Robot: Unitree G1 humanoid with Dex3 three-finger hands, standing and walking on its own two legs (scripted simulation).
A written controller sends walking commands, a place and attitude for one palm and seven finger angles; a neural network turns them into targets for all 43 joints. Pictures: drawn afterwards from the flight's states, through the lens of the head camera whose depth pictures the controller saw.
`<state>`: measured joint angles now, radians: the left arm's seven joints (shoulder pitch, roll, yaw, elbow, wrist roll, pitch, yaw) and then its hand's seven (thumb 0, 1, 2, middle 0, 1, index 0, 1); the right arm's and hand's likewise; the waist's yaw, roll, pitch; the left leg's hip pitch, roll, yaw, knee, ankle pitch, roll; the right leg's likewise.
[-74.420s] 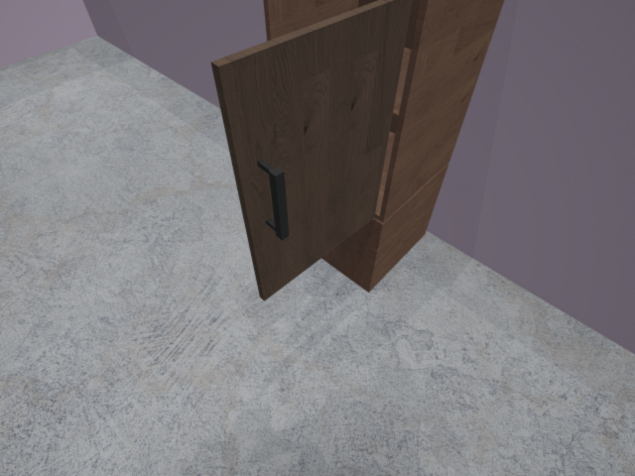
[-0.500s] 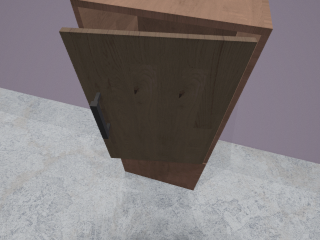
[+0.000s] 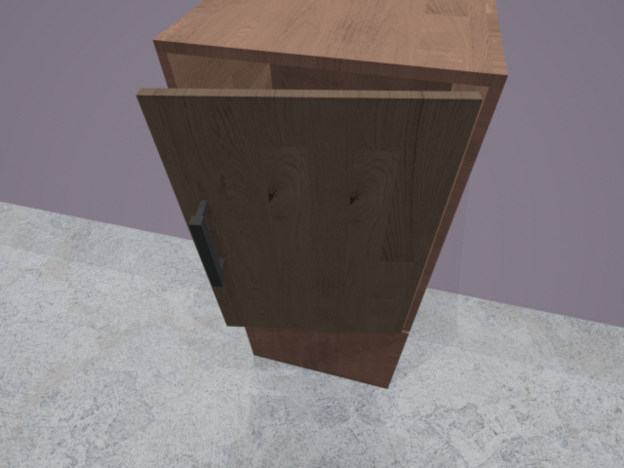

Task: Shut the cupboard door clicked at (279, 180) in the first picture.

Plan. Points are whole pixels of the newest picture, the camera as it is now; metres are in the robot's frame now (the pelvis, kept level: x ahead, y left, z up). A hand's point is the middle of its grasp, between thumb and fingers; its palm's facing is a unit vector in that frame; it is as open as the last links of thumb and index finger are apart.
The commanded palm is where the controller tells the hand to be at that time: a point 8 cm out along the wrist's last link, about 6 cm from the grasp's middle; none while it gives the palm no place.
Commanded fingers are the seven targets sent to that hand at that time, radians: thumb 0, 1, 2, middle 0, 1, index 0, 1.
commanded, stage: look again from close up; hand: left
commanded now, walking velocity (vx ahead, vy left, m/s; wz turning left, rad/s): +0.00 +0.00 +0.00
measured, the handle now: (211, 245) +0.45 +0.21 -0.01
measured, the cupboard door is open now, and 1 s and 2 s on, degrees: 12 12 12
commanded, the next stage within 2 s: raise the hand and make a fist in 0.62 s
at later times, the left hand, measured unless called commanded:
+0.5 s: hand out of the picture +0.06 +0.17 -0.17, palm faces +0.01 -0.98 -0.22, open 7.3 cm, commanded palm none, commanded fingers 0.00 0.90 0.90 -0.20 -0.30 -0.20 -0.30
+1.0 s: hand (212, 377) +0.23 +0.15 -0.01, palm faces +0.13 -0.99 -0.03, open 6.8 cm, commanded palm +0.13 +0.21 -0.06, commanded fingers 0.00 0.90 0.90 -0.46 -0.58 -0.46 -0.58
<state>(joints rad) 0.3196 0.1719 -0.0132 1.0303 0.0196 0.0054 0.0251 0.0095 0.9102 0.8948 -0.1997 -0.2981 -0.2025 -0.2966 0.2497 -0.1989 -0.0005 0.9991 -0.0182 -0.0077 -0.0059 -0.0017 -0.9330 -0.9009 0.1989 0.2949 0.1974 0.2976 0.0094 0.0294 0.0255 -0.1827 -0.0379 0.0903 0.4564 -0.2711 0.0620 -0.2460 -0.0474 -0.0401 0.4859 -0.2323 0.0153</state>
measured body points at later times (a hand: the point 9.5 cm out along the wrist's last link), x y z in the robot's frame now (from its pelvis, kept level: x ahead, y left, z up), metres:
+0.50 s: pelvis +0.03 -0.01 +0.00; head +0.05 -0.02 +0.45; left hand +0.06 +0.22 -0.16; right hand +0.04 -0.23 -0.16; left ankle -0.01 +0.08 -0.74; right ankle +0.02 -0.13 -0.74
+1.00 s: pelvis +0.01 -0.03 -0.04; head +0.03 -0.04 +0.41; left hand +0.22 +0.20 +0.00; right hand +0.18 -0.28 -0.12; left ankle -0.01 +0.08 -0.74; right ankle +0.02 -0.13 -0.74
